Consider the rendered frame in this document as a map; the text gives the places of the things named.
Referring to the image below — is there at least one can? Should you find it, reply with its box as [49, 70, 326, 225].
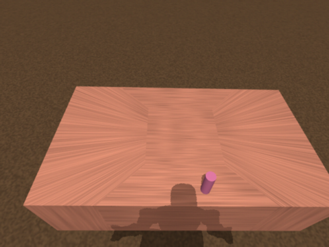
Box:
[200, 171, 216, 194]

